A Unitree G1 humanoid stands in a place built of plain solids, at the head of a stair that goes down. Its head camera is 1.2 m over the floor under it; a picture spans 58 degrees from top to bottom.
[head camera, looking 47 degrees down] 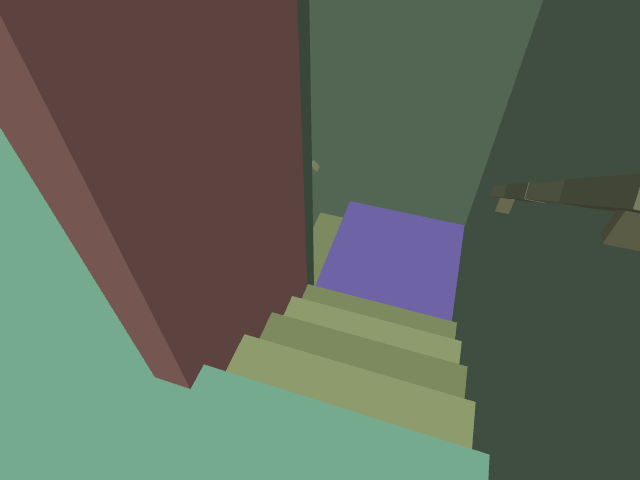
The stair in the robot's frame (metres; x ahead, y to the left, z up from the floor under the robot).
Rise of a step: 0.18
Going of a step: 0.23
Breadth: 0.82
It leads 17 degrees to the right of straight ahead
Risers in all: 5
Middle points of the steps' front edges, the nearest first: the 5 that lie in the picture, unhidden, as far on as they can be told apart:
0.48 -0.06 0.00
0.70 -0.11 -0.18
0.91 -0.18 -0.37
1.13 -0.25 -0.55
1.34 -0.32 -0.73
